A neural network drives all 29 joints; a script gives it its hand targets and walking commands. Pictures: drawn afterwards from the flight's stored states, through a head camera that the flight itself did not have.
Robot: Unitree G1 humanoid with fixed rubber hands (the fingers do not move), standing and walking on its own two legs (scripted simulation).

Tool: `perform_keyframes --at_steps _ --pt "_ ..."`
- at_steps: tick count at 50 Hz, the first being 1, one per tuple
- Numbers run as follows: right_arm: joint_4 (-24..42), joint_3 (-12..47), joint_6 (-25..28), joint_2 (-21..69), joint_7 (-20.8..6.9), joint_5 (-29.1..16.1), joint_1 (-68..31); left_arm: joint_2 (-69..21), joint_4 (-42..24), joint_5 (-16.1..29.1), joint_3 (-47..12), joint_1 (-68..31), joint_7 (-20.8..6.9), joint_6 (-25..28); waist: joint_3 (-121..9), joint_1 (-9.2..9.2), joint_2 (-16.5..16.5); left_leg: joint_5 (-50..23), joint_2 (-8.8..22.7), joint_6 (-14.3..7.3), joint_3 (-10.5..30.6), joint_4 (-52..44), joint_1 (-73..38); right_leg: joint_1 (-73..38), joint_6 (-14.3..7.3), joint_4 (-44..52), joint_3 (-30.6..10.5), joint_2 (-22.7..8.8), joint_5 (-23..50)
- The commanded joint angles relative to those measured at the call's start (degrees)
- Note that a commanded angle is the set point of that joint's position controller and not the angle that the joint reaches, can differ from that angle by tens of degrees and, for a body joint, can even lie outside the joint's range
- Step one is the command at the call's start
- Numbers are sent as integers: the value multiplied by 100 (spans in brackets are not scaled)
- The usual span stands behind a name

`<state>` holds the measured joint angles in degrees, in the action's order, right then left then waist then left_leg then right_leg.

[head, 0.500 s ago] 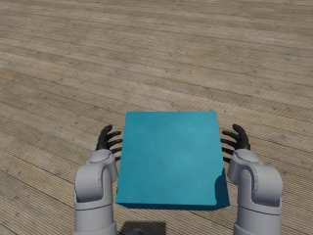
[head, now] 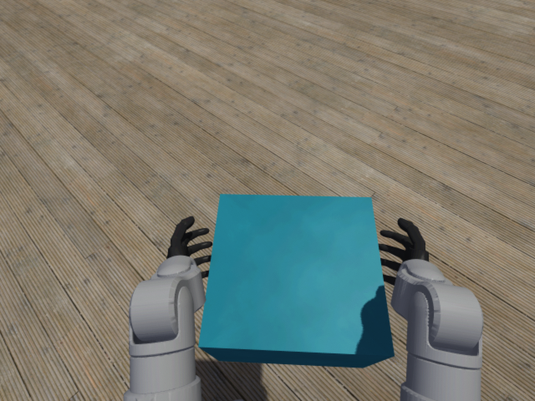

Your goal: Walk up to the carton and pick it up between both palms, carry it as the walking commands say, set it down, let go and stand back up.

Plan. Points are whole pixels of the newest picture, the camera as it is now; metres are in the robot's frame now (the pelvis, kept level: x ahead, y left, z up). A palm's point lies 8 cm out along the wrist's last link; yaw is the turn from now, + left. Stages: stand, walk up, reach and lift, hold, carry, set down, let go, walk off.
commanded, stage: carry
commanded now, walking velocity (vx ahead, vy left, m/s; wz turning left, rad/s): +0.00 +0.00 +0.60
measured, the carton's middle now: (292, 282) +0.32 -0.01 -0.02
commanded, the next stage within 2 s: none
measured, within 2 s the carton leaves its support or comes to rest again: neither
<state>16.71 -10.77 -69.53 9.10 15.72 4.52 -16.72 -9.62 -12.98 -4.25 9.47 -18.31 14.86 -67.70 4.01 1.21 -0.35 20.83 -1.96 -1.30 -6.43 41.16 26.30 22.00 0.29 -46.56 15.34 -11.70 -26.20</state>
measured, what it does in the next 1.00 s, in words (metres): walks backwards, turning left: right foot, then left foot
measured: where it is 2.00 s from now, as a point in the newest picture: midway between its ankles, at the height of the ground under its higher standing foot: outside the picture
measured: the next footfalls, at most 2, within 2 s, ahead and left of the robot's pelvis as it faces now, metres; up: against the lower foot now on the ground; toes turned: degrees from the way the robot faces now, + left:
right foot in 0.62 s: -0.02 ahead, -0.13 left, +0.00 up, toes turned +12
left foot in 0.86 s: -0.12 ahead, +0.14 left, +0.00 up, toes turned +34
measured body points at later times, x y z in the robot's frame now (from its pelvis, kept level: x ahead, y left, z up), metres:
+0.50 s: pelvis -0.06 +0.01 -0.01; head -0.04 +0.01 +0.44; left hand +0.19 +0.24 +0.06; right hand +0.27 -0.07 +0.05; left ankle +0.01 +0.10 -0.71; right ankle -0.03 -0.14 -0.69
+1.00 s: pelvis -0.18 -0.02 -0.01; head -0.16 -0.01 +0.44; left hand +0.00 +0.28 +0.06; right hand +0.16 +0.01 +0.06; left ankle -0.15 +0.11 -0.71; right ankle -0.09 -0.13 -0.70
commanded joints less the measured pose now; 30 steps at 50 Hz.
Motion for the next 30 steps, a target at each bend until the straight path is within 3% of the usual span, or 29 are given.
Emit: perform_keyframes --at_steps 1,2,3,4,5,7,8,9,10,11,12,13,15,16,17,18,19,20,21,22,23,24,25,26,27,28,30 --pt "-230 4301 113 5677 -2603 -2505 -3169 -5429 -848 2175 -4072 -3251 -2425 -27 -4116 24 1539 -6890 2083 -955 2700 -382 -3415 715 709 -1210 -625 -94 522" --pt "-297 4343 131 5953 -2642 -2513 -3205 -5444 -1057 2259 -4199 -3525 -2498 -42 -4084 -1 1913 -7904 2356 -1319 3036 -421 -3400 977 668 -1098 -1070 348 -1609" --pt "-120 4382 157 5890 -2638 -2562 -3324 -5497 -852 2255 -4197 -3356 -2490 20 -3887 6 1227 -7761 2134 -1266 2742 -431 -3365 1134 714 -1154 -1048 387 -1307" --pt "208 4400 153 5813 -2586 -2617 -3818 -5655 -574 2322 -4106 -3392 -2507 24 -3915 1 858 -7063 1995 -1103 2374 -408 -3259 1065 774 -841 -985 451 -1132" --pt "156 4433 149 5846 -2562 -2572 -3741 -5628 -752 2406 -4130 -3536 -2532 30 -3932 0 1016 -6496 1886 -972 2166 -384 -2981 804 811 -399 -989 438 -790" --pt "16 4228 167 5730 -2508 -2423 -3504 -5597 -534 2501 -4145 -3373 -2545 -14 -3679 -8 1167 -6179 1639 -837 2050 -458 -2323 112 818 191 -896 598 -348" --pt "177 4329 169 5749 -2508 -2459 -3694 -5697 -538 2544 -4127 -3512 -2545 10 -3966 -51 848 -5936 1573 -780 2049 -425 -2349 -233 754 509 -871 645 -115" --pt "208 4324 173 5720 -2483 -2457 -3838 -5701 -361 2533 -4099 -3314 -2583 -1 -3907 -102 857 -5459 1430 -680 1893 -401 -1952 -775 736 1058 -790 629 317" --pt "384 4403 196 5648 -2459 -2408 -3846 -5637 -421 2511 -4001 -3220 -2615 22 -4134 -157 282 -4828 1292 -547 1762 -223 -1611 -1257 652 1173 -932 326 1305" --pt "471 4505 188 5707 -2457 -2505 -4172 -5658 -233 2433 -3893 -3163 -2611 53 -3717 -224 -668 -2934 846 -221 1188 47 -649 -1789 281 1664 -1346 -247 2373" --pt "527 4521 155 5700 -2469 -2430 -4017 -5710 -436 2514 -3959 -3316 -2620 77 -3457 -235 -1897 -937 352 -78 684 650 255 -2114 -238 1734 -2104 -1168 4136" --pt "919 4603 179 5767 -2475 -2601 -4393 -5711 -815 2557 -4046 -3494 -2595 116 -3420 -218 -2348 1069 217 -9 406 820 603 -2412 -613 1395 -2055 -1617 5339" --pt "664 4478 120 5821 -2500 -2669 -4386 -5745 -672 2534 -3977 -3522 -2560 -9 -3165 -249 -1321 1062 281 8 251 955 399 -2073 -599 1394 -1569 -1526 5244" --pt "719 4479 120 5784 -2556 -2749 -4389 -5730 -573 2408 -3969 -3410 -2507 -26 -3283 -236 -1258 695 104 -13 123 192 62 -2024 -370 1048 -1315 -1390 5627" --pt "450 4397 90 5791 -2584 -2706 -4219 -5792 -484 2413 -3982 -3469 -2475 -49 -3166 -181 -1033 -270 118 -43 109 -411 -612 -1560 -101 702 -966 -1205 5273" --pt "15 4261 16 5759 -2653 -2645 -3932 -5658 -525 2307 -3976 -3539 -2453 -84 -3420 -87 -385 -1088 366 -79 447 -950 -1563 -981 206 76 -654 -986 3985" --pt "-433 4094 -4 5555 -2719 -2558 -3490 -5456 -314 2177 -3905 -3257 -2452 -120 -3583 43 1260 -3881 1714 -672 2560 -1053 -2584 668 644 -959 -510 -328 956" --pt "-965 3986 3 5889 -2781 -2569 -3223 -5432 -527 2170 -4036 -3568 -2459 -57 -3565 13 2294 -4377 2348 -1042 3382 -1310 -2544 1235 734 -1441 -837 206 -1497" --pt "-699 4075 44 5943 -2763 -2570 -3536 -5654 -435 2301 -4100 -3724 -2475 -37 -3554 -40 1358 -3860 2202 -1053 3120 -1299 -2437 996 666 -1622 -1196 156 -1275" --pt "-631 4131 50 5929 -2741 -2649 -3685 -5492 -248 2250 -3960 -3574 -2489 -10 -3506 -31 851 -3555 2135 -1006 3179 -1313 -2419 1056 645 -1422 -1127 373 -1197" --pt "-509 4067 64 5816 -2710 -2521 -3778 -5623 -196 2407 -4089 -3761 -2548 -26 -3378 -11 793 -2666 2004 -910 3045 -1504 -2066 959 685 -1247 -1213 413 -897" --pt "-559 4039 98 5770 -2668 -2486 -3730 -5536 -62 2448 -3989 -3653 -2584 -21 -3251 2 516 -1989 1942 -853 2921 -1597 -1874 898 675 -1140 -1216 415 -664" --pt "-428 3948 135 5711 -2626 -2404 -3849 -5711 -1 2557 -4030 -3770 -2575 -17 -3320 -13 766 -1966 1813 -774 2909 -1732 -1761 798 655 -1196 -1219 493 -470" --pt "-249 3984 202 5814 -2648 -2460 -3958 -5774 -387 2735 -4196 -4157 -2554 25 -3392 -30 1106 -1828 1664 -701 2644 -1777 -1636 503 664 -1090 -1084 557 -411" --pt "-195 4072 194 5789 -2640 -2472 -4014 -5804 -396 2749 -4194 -4099 -2564 25 -3518 -33 893 -1668 1617 -665 2463 -1715 -1659 313 631 -584 -1071 573 -389" --pt "25 4044 221 5724 -2590 -2490 -4306 -5778 -302 2765 -4142 -4076 -2583 12 -3687 -29 985 -1654 1545 -613 2291 -1661 -1593 -35 640 -271 -968 694 -388" --pt "61 4022 183 5718 -2560 -2476 -4280 -5755 -244 2800 -4092 -4099 -2569 4 -3730 -13 1092 -743 1506 -414 2429 -2121 -1280 -701 501 367 -845 948 -415"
